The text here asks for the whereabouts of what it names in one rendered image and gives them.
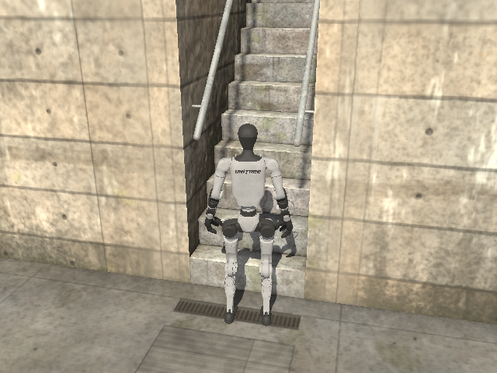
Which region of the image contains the left robot forearm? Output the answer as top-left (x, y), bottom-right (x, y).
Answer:
top-left (206, 188), bottom-right (219, 219)

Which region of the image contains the robot head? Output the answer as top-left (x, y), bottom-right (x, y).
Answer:
top-left (235, 124), bottom-right (262, 162)

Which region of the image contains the robot right hand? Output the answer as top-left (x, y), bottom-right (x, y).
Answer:
top-left (275, 219), bottom-right (293, 238)

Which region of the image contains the right robot foot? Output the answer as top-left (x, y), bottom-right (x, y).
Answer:
top-left (260, 306), bottom-right (272, 326)

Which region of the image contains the robot left hand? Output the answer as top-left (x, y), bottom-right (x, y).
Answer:
top-left (204, 217), bottom-right (223, 234)

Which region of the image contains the right robot forearm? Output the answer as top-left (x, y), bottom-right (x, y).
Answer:
top-left (276, 188), bottom-right (291, 221)

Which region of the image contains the left robot upper arm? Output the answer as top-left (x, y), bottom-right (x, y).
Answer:
top-left (210, 158), bottom-right (232, 200)

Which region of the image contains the right robot upper arm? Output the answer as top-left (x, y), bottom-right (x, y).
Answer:
top-left (264, 157), bottom-right (285, 200)

